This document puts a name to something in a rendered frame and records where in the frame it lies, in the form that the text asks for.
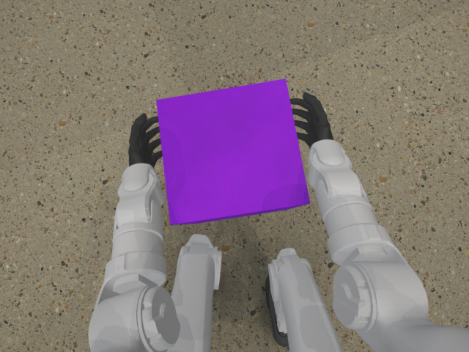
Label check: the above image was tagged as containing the robot left hand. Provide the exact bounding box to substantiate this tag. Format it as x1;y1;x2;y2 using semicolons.
128;113;163;168

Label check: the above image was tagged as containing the robot right hand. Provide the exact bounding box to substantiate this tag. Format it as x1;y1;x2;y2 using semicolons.
290;92;333;149

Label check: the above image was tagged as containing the robot left forearm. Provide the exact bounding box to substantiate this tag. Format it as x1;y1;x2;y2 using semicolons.
88;163;166;350

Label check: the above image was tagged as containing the robot right upper arm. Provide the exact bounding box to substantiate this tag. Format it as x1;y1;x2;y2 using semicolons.
333;261;469;352

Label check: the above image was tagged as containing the carton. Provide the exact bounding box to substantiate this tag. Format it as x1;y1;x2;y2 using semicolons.
156;79;310;225

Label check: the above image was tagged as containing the robot left thigh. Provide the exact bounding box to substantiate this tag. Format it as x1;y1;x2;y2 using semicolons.
167;242;222;352

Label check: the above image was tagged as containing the left robot shin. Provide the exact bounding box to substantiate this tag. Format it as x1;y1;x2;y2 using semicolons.
177;234;214;266

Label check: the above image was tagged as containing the robot left upper arm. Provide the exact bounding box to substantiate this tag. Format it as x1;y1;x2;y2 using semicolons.
89;285;180;352

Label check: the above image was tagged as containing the robot right forearm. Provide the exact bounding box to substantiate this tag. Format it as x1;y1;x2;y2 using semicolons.
307;139;428;303

